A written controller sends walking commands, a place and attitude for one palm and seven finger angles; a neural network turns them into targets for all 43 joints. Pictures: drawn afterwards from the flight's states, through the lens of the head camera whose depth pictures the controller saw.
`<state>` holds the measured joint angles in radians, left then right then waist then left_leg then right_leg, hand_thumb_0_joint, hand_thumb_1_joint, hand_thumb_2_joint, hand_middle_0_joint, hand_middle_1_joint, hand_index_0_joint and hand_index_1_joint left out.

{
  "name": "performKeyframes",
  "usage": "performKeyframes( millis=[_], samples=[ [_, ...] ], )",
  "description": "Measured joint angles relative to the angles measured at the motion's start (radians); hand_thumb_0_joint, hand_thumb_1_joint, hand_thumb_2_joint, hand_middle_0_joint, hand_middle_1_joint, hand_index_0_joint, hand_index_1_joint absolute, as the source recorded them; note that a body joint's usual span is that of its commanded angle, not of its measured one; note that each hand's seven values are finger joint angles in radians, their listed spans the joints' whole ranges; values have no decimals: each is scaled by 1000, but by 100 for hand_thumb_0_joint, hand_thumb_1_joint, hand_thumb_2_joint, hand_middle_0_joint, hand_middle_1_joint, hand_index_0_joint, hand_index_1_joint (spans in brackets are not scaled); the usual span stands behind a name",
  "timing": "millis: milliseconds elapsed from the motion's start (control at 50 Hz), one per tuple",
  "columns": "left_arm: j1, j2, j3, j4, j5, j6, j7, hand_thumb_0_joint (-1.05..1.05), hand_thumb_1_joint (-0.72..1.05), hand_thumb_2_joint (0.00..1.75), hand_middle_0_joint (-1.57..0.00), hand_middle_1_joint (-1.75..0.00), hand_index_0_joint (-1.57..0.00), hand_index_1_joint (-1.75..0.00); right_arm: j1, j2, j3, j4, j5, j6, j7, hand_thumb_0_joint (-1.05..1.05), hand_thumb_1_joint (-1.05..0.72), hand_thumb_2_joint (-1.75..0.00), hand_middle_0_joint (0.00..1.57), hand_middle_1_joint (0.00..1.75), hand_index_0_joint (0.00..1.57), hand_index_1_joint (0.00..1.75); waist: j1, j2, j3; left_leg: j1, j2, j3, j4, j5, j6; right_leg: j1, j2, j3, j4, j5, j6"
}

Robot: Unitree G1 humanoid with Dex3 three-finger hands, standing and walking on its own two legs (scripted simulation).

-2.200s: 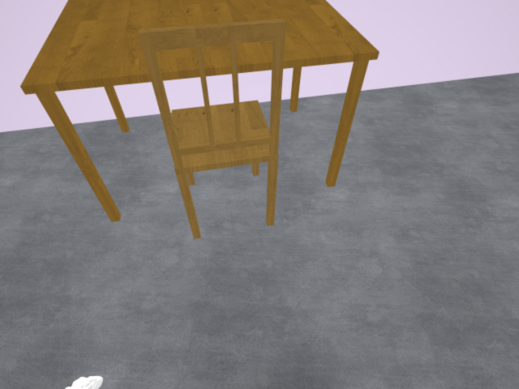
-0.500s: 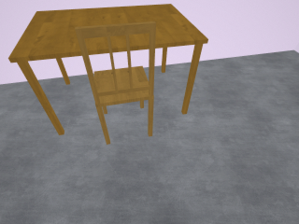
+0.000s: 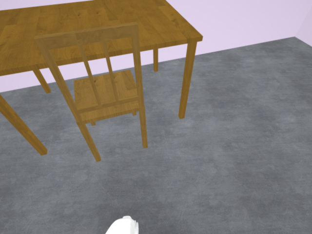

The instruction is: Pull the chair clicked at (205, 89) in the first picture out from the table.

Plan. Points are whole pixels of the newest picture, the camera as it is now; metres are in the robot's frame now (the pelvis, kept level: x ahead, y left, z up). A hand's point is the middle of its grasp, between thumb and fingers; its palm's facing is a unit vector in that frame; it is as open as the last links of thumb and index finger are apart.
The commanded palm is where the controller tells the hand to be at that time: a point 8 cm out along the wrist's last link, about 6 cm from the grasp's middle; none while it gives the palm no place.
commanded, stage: turn to face it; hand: left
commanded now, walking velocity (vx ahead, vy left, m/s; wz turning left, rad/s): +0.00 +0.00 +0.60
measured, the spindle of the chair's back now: (91, 78) +0.75 +0.34 -0.06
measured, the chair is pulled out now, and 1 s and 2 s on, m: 0.00 0.00 0.00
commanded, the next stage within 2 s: take the last steps up to it in 0.66 s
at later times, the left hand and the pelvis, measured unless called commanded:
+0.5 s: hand out of the picture +0.13 +0.23 -0.16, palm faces +0.24 -0.94 -0.23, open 7.3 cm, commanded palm none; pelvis +0.08 +0.02 -0.01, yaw +12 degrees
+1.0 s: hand out of the picture -0.01 +0.19 -0.18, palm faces +0.44 -0.87 -0.19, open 7.4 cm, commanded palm none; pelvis +0.09 +0.03 -0.01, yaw +22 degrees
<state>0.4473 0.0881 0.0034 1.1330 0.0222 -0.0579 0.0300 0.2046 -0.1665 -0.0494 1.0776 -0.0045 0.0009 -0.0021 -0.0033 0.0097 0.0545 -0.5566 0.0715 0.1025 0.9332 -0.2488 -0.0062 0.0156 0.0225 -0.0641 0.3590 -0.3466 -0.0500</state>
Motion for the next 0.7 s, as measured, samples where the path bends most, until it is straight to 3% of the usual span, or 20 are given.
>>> performKeyframes(
  millis=[100,120,140,160,200,240,300,380,500,580,620,640,700],
  samples=[
    [-10,17,12,-15,-1,15,6,0,91,90,-21,-30,-20,-30,-40,-1,7,-47,-2,-6,4,1,-93,-90,20,29,20,30,5,-23,20,74,-51,32,-210,56,36,43,-23,-48,81,-95,26],
    [-10,22,16,-23,-3,20,6,0,91,90,-21,-30,-20,-30,-38,-4,9,-60,-6,-10,4,1,-93,-90,20,30,20,30,4,-23,22,111,-59,33,-260,120,52,22,-29,-63,166,-127,32],
    [-10,23,20,-34,-11,27,4,0,91,90,-21,-30,-20,-30,-34,-13,10,-76,-12,-15,2,0,-92,-90,20,30,20,30,5,-8,16,137,-55,21,-287,155,91,-36,-29,-77,307,-147,40],
    [-24,31,25,-45,-17,37,4,0,91,90,-21,-30,-20,-30,-35,-13,9,-85,-12,-18,-2,0,-92,-90,20,30,20,30,5,-12,18,136,-63,16,-266,87,114,-114,-38,-65,484,-180,47],
    [-74,55,35,-71,-17,55,7,0,91,90,-21,-30,-20,-30,-38,-8,12,-92,-5,-13,-7,0,-92,-90,20,30,20,30,12,-37,27,135,-88,18,-237,19,123,-261,-48,-9,765,-203,56],
    [-131,73,44,-99,-12,66,3,1,91,90,-21,-30,-20,-30,-32,-5,13,-93,-6,-3,-12,0,-92,-90,20,30,20,30,14,-45,25,151,-109,5,-270,32,114,-372,-66,16,870,-157,64],
    [-201,84,52,-150,-7,74,-4,0,91,90,-20,-30,-20,-30,-22,-7,14,-92,-12,14,-8,0,-91,-90,20,30,20,30,17,-36,13,174,-132,-24,-341,74,112,-469,-97,36,815,-84,74],
    [-241,91,56,-199,-5,78,-5,0,91,90,-20,-30,-20,-30,-15,-9,9,-105,-15,28,2,0,-91,-90,20,30,20,30,6,-17,-13,192,-145,-60,-413,110,113,-501,-105,53,670,-50,84],
    [-246,103,59,-216,-6,91,-4,0,91,90,-20,-30,-20,-30,-1,-16,-5,-132,-18,32,5,0,-91,-90,20,30,20,30,-22,4,-34,204,-150,-103,-459,129,99,-425,-71,50,492,-68,85],
    [-233,104,52,-222,-11,85,-2,0,91,90,-20,-30,-20,-30,15,-29,-12,-134,-16,37,4,0,-91,-90,20,30,20,30,-24,11,-35,195,-159,-127,-452,128,78,-307,-42,44,286,-20,75],
    [-223,97,47,-220,-8,75,2,0,91,90,-20,-30,-20,-30,22,-40,-18,-128,-7,41,5,0,-91,-90,20,30,20,30,-17,25,-30,176,-158,-142,-407,91,60,-254,-32,33,180,37,52],
    [-217,92,42,-217,-6,73,2,0,91,90,-20,-30,-20,-30,26,-44,-22,-123,-5,46,4,0,-91,-90,20,30,20,30,-17,33,-26,162,-156,-145,-353,7,44,-246,-29,21,176,43,43],
    [-196,88,33,-211,-6,67,2,0,91,90,-20,-30,-20,-30,32,-49,-27,-109,-8,61,5,0,-91,-90,20,30,20,30,-11,24,-16,101,-148,-126,-87,-139,12,-217,-44,-4,150,48,30]
  ],
)
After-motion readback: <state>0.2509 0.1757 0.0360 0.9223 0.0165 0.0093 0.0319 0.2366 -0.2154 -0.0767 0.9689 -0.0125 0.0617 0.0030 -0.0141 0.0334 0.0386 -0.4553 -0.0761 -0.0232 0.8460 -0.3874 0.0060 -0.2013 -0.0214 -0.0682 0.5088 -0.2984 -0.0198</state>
